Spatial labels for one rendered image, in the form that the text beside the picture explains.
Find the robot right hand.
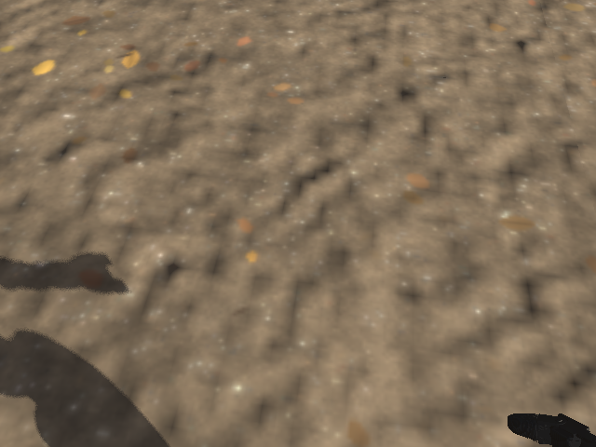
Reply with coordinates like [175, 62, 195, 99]
[508, 413, 596, 447]

